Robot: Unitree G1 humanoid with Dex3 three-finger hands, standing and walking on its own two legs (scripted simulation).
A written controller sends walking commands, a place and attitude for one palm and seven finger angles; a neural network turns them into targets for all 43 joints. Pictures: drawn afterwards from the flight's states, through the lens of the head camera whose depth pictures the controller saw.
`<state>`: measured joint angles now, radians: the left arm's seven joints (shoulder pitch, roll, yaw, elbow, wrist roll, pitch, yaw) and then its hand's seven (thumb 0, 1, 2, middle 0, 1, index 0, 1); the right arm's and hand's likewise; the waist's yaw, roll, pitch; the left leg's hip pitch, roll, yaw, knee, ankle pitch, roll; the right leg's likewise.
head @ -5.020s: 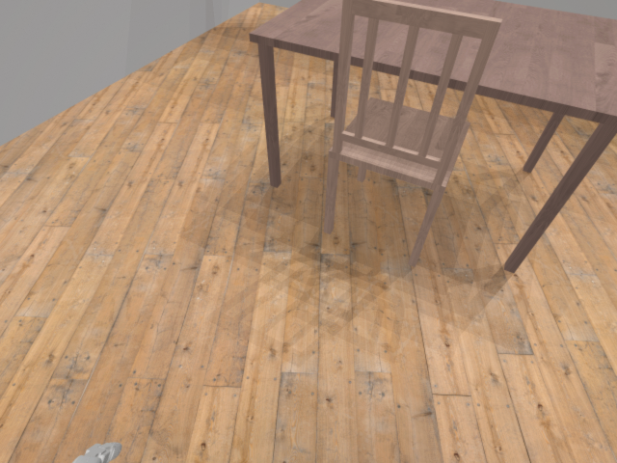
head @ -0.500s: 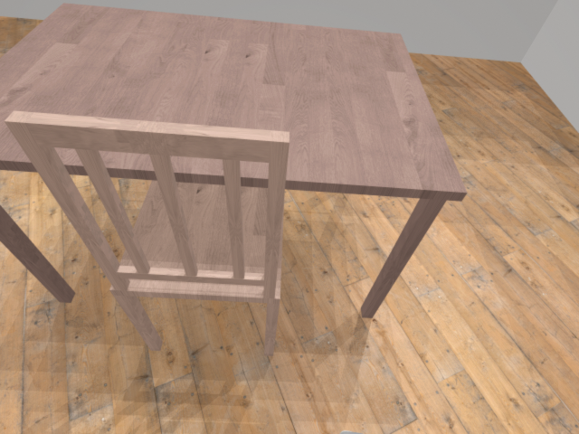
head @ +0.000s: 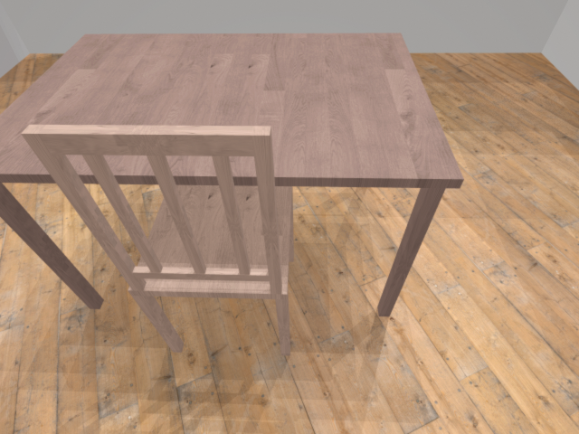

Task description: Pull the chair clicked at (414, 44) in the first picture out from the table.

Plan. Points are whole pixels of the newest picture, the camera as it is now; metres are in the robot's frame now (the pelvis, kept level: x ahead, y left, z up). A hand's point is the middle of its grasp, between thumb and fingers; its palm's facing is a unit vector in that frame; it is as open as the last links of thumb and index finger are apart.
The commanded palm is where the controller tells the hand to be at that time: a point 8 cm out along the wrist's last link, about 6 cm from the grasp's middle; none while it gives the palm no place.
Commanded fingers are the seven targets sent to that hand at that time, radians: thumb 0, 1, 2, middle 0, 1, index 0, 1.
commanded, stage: come to a stop and stand still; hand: left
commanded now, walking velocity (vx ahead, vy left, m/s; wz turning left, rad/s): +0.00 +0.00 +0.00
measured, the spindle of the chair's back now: (182, 222) +0.50 +0.27 -0.07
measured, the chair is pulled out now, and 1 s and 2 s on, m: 0.00 0.00 0.00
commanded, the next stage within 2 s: look again from close up in 0.48 s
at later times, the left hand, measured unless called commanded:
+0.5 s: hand out of the picture -0.08 +0.18 -0.17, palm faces +0.04 -0.99 -0.17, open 7.4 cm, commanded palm none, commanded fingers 0.00 0.90 0.90 -0.20 -0.30 -0.20 -0.30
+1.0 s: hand out of the picture +0.04 +0.22 -0.17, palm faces +0.02 -0.97 -0.23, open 7.4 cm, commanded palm none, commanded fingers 0.00 0.90 0.90 -0.20 -0.30 -0.20 -0.30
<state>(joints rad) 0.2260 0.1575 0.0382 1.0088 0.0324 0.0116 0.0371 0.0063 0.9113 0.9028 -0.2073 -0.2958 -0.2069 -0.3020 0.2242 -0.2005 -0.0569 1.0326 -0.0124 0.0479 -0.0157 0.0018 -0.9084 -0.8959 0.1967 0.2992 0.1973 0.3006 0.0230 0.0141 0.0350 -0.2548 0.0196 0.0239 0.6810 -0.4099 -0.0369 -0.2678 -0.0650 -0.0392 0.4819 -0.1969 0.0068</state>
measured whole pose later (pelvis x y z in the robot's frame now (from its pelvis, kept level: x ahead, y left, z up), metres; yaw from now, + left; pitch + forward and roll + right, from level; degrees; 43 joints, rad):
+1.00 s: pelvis -0.03 +0.04 -0.01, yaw +0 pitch -2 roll +0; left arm 0.25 0.19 0.00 0.98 0.02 -0.01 0.04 0.01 0.91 0.90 -0.20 -0.29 -0.20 -0.30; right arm 0.25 -0.17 -0.02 1.02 -0.02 -0.01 -0.02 0.00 -0.91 -0.90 0.20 0.30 0.20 0.30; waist -0.01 0.00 -0.01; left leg -0.22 0.00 0.04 0.55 -0.30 0.02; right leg -0.24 -0.04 -0.01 0.53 -0.25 0.03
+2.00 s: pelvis +0.01 +0.02 -0.01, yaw -1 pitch +0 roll +0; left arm 0.41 0.11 0.03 1.10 0.03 -0.02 0.02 0.01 0.91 0.90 -0.20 -0.29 -0.20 -0.30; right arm 0.34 -0.14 -0.03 1.14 -0.02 -0.01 -0.03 0.00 -0.91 -0.90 0.20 0.30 0.20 0.30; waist -0.01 0.03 0.00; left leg -0.19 0.04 0.05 0.54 -0.35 0.00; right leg -0.22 -0.01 -0.01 0.53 -0.31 0.00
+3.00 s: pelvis +0.10 +0.00 -0.01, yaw -2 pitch -1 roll +0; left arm 0.31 0.17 -0.01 1.02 0.03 0.02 0.03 0.01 0.91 0.90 -0.20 -0.30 -0.20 -0.30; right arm 0.25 -0.20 -0.02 0.93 -0.02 0.00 -0.01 0.00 -0.93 -0.90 0.20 0.30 0.20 0.30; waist 0.01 0.05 -0.01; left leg -0.22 -0.02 0.15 0.51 -0.28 0.07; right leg -0.27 -0.07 0.00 0.54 -0.25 0.03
